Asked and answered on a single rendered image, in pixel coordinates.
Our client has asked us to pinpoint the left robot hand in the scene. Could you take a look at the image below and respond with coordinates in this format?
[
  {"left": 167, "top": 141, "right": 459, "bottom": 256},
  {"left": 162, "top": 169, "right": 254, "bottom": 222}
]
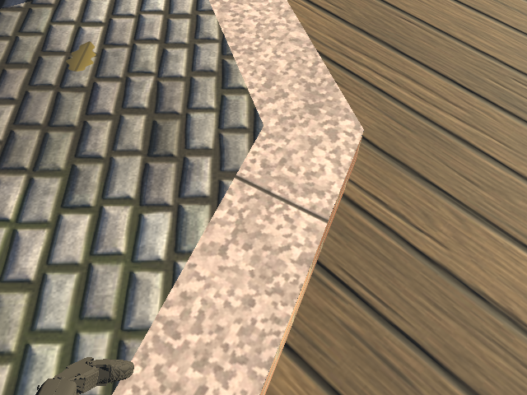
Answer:
[{"left": 36, "top": 357, "right": 134, "bottom": 395}]

